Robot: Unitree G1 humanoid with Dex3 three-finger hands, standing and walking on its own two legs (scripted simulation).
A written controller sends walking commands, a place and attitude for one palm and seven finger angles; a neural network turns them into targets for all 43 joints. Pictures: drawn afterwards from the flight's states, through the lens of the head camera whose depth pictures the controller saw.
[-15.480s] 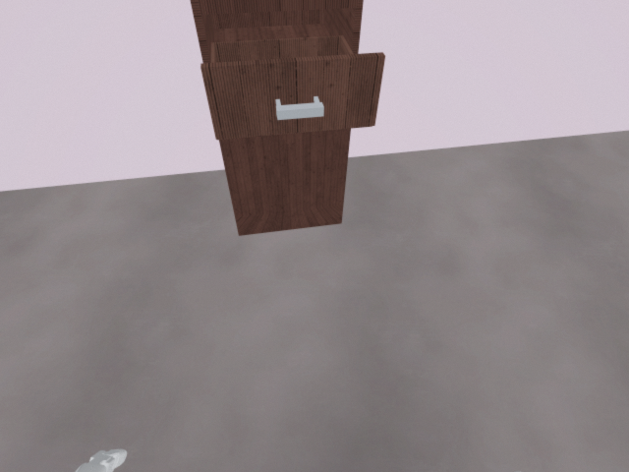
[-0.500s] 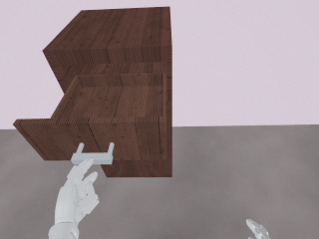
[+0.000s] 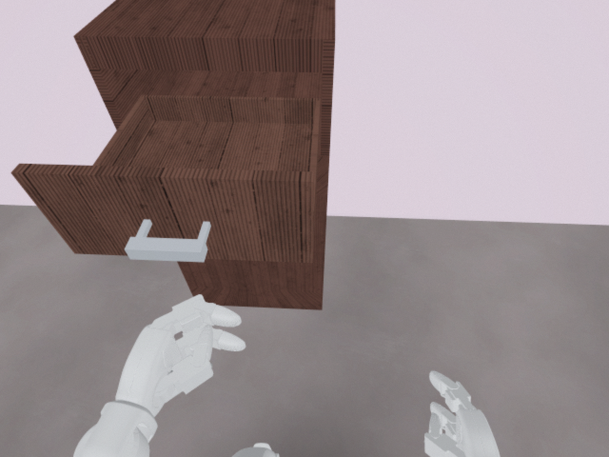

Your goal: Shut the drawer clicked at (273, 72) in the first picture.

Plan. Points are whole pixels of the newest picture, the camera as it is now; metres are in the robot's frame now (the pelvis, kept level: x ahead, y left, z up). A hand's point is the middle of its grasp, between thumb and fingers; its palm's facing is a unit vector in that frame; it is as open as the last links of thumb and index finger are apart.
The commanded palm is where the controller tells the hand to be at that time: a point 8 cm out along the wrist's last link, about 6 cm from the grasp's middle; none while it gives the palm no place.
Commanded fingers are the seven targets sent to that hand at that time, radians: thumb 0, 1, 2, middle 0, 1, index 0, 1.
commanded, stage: raise the hand and make a fist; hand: left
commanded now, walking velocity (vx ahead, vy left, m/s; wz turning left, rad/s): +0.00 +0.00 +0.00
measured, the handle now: (171, 238) +0.40 +0.22 +0.07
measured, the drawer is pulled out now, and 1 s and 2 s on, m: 0.29 0.29 0.29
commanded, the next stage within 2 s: bring the fist close to the handle in 1.16 s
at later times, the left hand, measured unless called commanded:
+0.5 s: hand (146, 335) +0.22 +0.17 +0.14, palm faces +0.06 -1.00 -0.05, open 3.1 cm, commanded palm +0.18 +0.22 +0.13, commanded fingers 0.00 0.90 0.90 -1.40 -1.60 -1.40 -1.60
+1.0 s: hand (157, 335) +0.22 +0.16 +0.14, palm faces -0.03 -1.00 -0.05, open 3.2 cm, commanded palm +0.19 +0.22 +0.16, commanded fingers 0.00 0.90 0.90 -1.40 -1.60 -1.40 -1.60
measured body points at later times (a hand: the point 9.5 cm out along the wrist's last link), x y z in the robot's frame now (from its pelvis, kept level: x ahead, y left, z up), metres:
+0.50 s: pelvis +0.04 +0.02 +0.02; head +0.04 +0.01 +0.47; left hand +0.21 +0.22 +0.14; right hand +0.25 -0.20 -0.03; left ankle +0.05 +0.10 -0.68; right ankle +0.02 -0.07 -0.68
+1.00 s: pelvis +0.04 +0.02 +0.03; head +0.02 +0.00 +0.48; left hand +0.21 +0.21 +0.15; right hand +0.22 -0.21 -0.03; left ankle +0.05 +0.10 -0.68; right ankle +0.02 -0.07 -0.68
